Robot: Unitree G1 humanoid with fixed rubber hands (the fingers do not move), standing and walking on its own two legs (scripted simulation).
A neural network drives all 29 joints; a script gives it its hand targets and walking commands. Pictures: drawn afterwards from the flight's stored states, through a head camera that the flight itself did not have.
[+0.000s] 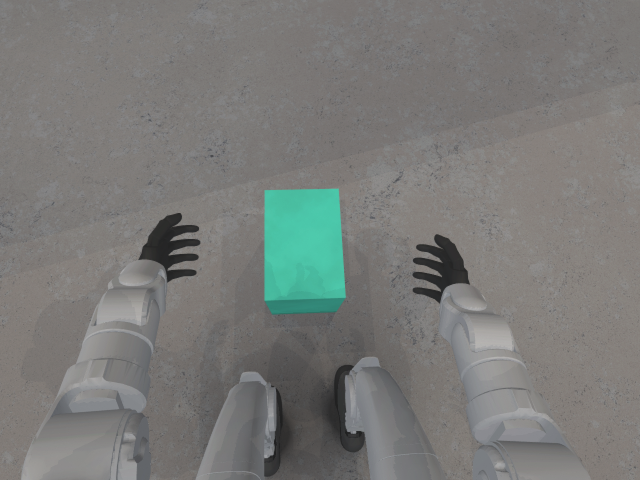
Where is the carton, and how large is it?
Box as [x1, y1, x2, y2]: [265, 189, 345, 314]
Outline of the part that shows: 265,190 265,301 272,314 336,311 345,297 338,189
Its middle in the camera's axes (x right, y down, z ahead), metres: -0.04 +0.05 +1.01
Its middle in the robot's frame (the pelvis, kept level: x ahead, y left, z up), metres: +0.51 -0.01 -0.56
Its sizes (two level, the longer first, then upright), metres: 0.264 0.178 0.246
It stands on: the floor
